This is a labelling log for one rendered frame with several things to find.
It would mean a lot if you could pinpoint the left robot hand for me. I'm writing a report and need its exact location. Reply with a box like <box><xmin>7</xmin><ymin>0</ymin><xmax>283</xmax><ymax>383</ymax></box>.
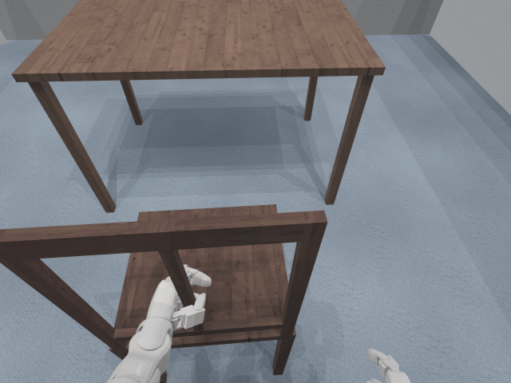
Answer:
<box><xmin>146</xmin><ymin>264</ymin><xmax>212</xmax><ymax>331</ymax></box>

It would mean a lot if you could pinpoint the robot left forearm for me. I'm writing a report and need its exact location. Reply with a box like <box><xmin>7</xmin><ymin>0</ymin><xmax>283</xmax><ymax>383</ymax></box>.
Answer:
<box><xmin>106</xmin><ymin>318</ymin><xmax>173</xmax><ymax>383</ymax></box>

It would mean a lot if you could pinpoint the table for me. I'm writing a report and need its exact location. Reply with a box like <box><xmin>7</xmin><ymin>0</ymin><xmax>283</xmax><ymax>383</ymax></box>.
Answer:
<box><xmin>12</xmin><ymin>0</ymin><xmax>386</xmax><ymax>213</ymax></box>

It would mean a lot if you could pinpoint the chair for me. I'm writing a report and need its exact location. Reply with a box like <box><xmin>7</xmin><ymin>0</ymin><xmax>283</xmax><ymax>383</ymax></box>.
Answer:
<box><xmin>0</xmin><ymin>204</ymin><xmax>327</xmax><ymax>383</ymax></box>

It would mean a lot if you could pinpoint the right robot hand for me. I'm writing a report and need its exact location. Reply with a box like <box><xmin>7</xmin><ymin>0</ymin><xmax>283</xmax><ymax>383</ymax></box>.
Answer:
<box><xmin>366</xmin><ymin>349</ymin><xmax>411</xmax><ymax>383</ymax></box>

